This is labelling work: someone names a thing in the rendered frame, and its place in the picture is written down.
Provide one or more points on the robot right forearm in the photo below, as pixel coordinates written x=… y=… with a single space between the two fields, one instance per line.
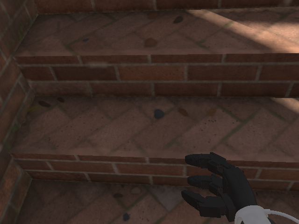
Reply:
x=252 y=214

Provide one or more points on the right robot hand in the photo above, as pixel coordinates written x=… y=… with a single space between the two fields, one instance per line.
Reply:
x=233 y=191

